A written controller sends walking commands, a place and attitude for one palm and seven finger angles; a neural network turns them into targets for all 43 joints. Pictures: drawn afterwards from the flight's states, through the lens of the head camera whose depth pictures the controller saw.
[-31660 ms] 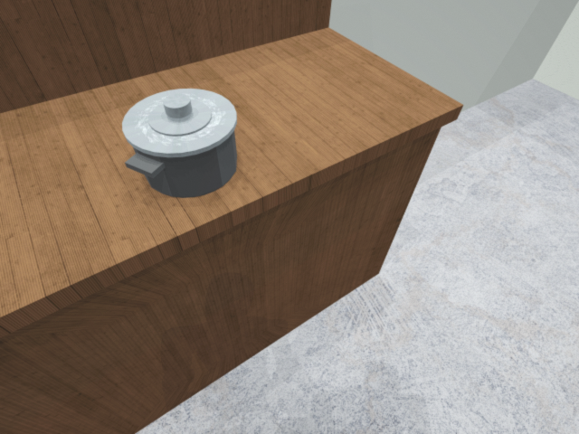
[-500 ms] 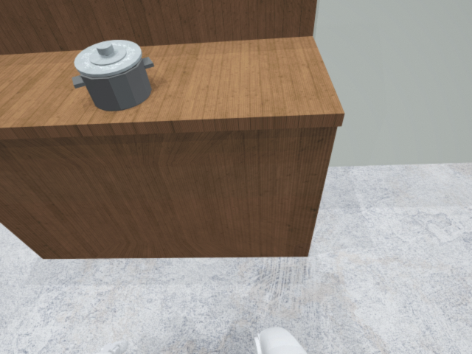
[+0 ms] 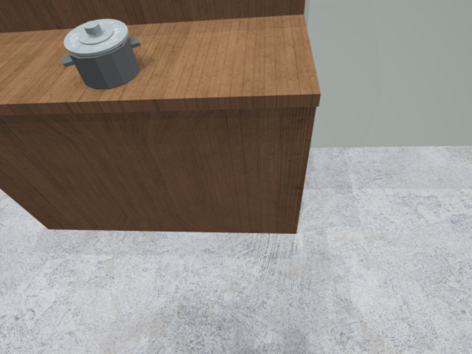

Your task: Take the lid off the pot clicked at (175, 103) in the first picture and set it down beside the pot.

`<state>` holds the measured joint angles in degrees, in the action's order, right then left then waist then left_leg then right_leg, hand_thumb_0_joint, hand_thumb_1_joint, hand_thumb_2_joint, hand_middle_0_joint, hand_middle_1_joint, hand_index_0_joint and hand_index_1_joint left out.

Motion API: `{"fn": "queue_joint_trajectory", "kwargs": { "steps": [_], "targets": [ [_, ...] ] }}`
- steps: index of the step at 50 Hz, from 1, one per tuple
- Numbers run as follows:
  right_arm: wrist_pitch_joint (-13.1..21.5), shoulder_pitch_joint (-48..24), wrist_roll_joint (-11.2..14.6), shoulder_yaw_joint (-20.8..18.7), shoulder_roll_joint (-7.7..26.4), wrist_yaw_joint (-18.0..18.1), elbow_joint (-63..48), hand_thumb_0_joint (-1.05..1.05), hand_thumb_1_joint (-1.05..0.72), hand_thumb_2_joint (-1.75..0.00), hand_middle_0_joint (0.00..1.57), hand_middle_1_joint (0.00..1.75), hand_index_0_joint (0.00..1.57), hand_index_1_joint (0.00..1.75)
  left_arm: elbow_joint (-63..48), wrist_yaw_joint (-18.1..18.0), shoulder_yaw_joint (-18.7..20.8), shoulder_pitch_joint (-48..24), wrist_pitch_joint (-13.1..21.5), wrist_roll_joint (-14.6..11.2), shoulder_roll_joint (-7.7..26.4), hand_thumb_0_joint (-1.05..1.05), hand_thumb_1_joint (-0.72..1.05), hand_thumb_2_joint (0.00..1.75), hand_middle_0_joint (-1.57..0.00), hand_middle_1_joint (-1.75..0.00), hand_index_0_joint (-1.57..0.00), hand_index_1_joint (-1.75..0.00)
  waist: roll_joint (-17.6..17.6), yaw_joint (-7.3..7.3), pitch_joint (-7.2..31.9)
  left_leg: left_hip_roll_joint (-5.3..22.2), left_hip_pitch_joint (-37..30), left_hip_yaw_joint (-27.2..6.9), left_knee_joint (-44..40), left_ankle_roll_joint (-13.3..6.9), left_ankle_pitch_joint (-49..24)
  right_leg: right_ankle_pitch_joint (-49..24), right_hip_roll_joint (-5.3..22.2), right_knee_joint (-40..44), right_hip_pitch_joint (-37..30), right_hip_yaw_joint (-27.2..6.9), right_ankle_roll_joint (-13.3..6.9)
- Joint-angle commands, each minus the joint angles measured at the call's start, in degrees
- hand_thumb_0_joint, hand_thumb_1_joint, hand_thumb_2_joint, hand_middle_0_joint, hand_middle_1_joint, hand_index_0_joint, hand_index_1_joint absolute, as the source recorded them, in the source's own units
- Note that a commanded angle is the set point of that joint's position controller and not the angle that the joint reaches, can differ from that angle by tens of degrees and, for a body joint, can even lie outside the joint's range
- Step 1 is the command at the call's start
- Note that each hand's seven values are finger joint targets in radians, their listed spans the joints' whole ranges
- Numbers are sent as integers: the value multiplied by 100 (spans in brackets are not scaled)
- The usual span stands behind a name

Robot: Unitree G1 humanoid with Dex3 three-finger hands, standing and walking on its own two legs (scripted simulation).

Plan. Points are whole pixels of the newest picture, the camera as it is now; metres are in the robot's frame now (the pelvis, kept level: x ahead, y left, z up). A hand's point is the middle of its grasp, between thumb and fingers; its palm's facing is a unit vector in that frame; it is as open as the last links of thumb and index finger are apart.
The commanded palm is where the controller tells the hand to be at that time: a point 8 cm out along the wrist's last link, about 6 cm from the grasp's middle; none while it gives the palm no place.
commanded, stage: come to a stop and stand still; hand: left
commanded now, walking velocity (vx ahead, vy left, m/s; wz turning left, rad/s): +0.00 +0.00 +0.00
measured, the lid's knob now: (92, 27) +0.88 +0.46 +0.16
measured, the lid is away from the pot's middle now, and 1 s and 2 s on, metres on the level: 0.03 0.03 0.03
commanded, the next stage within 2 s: look again from close up in 0.06 s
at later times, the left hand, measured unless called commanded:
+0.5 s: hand out of the picture +0.04 +0.20 -0.16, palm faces +0.01 -0.97 -0.25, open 7.3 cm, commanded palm none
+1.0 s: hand out of the picture +0.00 +0.20 -0.17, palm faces +0.01 -0.98 -0.22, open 7.3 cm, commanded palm none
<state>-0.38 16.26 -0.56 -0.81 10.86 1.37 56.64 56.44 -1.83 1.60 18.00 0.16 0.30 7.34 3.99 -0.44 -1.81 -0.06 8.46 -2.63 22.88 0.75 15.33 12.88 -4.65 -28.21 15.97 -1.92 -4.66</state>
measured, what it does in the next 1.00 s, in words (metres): stands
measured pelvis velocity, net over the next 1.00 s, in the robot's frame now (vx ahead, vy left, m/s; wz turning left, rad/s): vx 0.00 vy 0.03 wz -0.03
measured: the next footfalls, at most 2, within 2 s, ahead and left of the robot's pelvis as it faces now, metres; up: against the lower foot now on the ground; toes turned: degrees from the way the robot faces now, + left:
right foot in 1.64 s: +0.27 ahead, -0.04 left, +0.00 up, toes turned -10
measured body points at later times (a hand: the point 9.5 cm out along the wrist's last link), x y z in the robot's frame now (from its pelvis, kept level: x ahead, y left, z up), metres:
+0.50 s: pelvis +0.00 +0.02 +0.00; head +0.01 -0.01 +0.45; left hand +0.04 +0.25 -0.14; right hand -0.07 -0.18 -0.17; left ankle -0.03 +0.15 -0.74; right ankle +0.02 -0.06 -0.74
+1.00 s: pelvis +0.00 +0.03 +0.00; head +0.00 +0.01 +0.45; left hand +0.00 +0.25 -0.15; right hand -0.03 -0.18 -0.17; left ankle -0.03 +0.15 -0.74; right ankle +0.02 -0.06 -0.74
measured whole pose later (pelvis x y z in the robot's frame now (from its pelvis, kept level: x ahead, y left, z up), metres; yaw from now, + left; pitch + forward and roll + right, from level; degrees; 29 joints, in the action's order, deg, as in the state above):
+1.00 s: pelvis +0.00 +0.03 +0.00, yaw -2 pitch -1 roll +1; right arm 1.8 19.3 -0.6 0.5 8.3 2.4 63.5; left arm 61.9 -1.9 0.2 18.3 0.8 0.2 7.2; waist 2.1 0.6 -0.8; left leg -1.1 7.8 -0.2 25.4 -0.3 16.9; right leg 12.7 -3.9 -28.3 14.7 -4.4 -2.4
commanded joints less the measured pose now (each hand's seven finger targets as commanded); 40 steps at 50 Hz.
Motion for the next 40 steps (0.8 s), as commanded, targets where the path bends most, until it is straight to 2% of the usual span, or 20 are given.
{"fn": "queue_joint_trajectory", "kwargs": {
  "steps": [1,2,3,5,8,14,16,20,24,25,31,32,35,40],
  "targets": [
    [107,624,-33,-57,249,25,65,0,-90,-90,20,30,20,30,-135,-73,213,230,149,4,1039,0,90,90,-20,-30,-20,-30,-189,82,287,283,238,-56,-92,-309,-422,-916,946,886,-705,-1157,410],
    [98,636,-17,-74,263,28,78,0,-90,-90,20,30,20,30,-145,-80,212,273,158,12,1027,0,90,90,-20,-30,-20,-30,-178,88,279,275,273,-16,0,-281,-306,-948,974,915,-696,-1232,423],
    [82,697,-28,-58,236,40,101,0,-90,-90,20,30,20,30,-117,-74,199,193,157,3,1025,0,90,90,-20,-30,-20,-30,-375,125,198,297,360,-44,-67,-261,-157,-748,1013,958,-684,-1190,354],
    [90,763,-44,-31,232,42,193,0,-90,-90,20,30,20,30,-72,-58,165,97,151,0,969,0,90,90,-20,-30,-20,-30,-425,127,22,332,379,-94,-143,-254,-168,-431,986,1002,-519,-1158,258],
    [89,911,-65,-11,204,28,321,0,-90,-90,20,30,20,30,-46,-44,160,27,123,12,968,0,90,90,-20,-30,-20,-30,-486,125,-272,332,429,-78,-159,-255,-63,225,929,1137,-208,-1147,222],
    [163,1106,-78,33,190,40,463,0,-90,-90,20,30,20,30,27,-19,130,-20,124,-13,925,0,90,90,-20,-30,-20,-30,-276,112,-275,407,449,-157,-235,-271,-170,187,864,952,-147,-1066,75],
    [203,1151,-72,49,176,52,486,0,-90,-90,20,30,20,30,57,-15,115,17,144,-22,894,0,90,90,-20,-30,-20,-30,-224,98,-140,444,446,-189,-247,-281,-403,-204,849,793,-301,-1030,44],
    [222,1209,-59,53,171,69,534,0,-90,-90,20,30,20,30,107,-19,85,52,149,-27,842,0,90,90,-20,-30,-20,-30,-366,105,-102,465,439,-188,-213,-286,-421,-346,848,686,-292,-994,27],
    [247,1223,-51,65,136,85,591,0,-90,-90,20,30,20,30,146,-26,56,74,143,-20,768,0,90,90,-20,-30,-20,-30,-156,99,-167,533,414,-250,-251,-315,-596,-560,799,517,-203,-888,36],
    [248,1209,-46,64,138,89,588,0,-90,-90,20,30,20,30,166,-28,44,99,146,-24,769,0,90,90,-20,-30,-20,-30,-260,99,-111,543,375,-249,-234,-317,-629,-636,796,486,-234,-871,38],
    [239,1160,-40,51,98,98,625,0,-90,-90,20,30,20,30,241,-33,21,162,147,-15,716,0,90,90,-20,-30,-20,-30,-286,115,-225,510,362,-217,-217,-328,-409,-498,816,521,-85,-918,49],
    [233,1159,-27,42,122,92,619,0,-90,-90,20,30,20,30,230,-38,7,184,145,-5,715,0,90,90,-20,-30,-20,-30,-386,132,-240,506,334,-233,-183,-327,-376,-428,784,513,-6,-929,57],
    [236,1126,-40,50,98,98,629,0,-90,-90,20,30,20,30,254,-37,8,193,143,-3,690,0,90,90,-20,-30,-20,-30,-300,136,-320,510,374,-230,-234,-337,-308,-383,790,529,17,-953,63],
    [256,1044,-29,39,99,99,611,0,-90,-90,20,30,20,30,294,-40,-7,273,167,2,676,0,90,90,-20,-30,-20,-30,-318,139,-186,506,260,-228,-197,-353,-452,-582,817,529,-47,-961,69]
  ]
}}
